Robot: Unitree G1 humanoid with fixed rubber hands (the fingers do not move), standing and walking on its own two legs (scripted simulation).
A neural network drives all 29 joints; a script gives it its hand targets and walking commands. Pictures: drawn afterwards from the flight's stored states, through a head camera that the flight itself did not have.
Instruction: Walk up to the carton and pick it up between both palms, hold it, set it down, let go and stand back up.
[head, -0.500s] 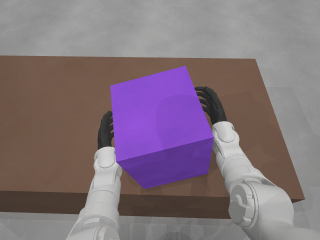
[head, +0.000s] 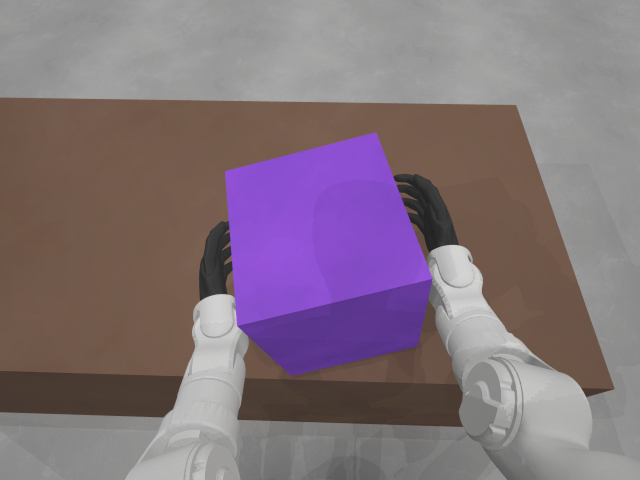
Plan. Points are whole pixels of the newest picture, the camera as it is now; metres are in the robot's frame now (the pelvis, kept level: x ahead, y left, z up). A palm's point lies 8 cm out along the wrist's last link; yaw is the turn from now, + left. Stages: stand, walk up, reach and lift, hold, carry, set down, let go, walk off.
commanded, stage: set down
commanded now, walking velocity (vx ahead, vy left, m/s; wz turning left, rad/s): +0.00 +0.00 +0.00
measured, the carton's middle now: (329, 266) +0.41 +0.01 -0.04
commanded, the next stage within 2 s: none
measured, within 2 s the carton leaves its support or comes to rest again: rests again in 1.62 s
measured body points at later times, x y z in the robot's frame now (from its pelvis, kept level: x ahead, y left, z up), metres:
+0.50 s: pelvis +0.00 +0.00 +0.00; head +0.12 -0.01 +0.43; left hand +0.38 +0.15 -0.01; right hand +0.44 -0.14 +0.00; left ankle -0.01 +0.15 -0.74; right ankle +0.00 -0.09 -0.74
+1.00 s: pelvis +0.00 +0.00 -0.01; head +0.13 +0.00 +0.42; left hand +0.39 +0.15 -0.02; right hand +0.44 -0.15 -0.01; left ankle -0.01 +0.15 -0.74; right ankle +0.00 -0.09 -0.74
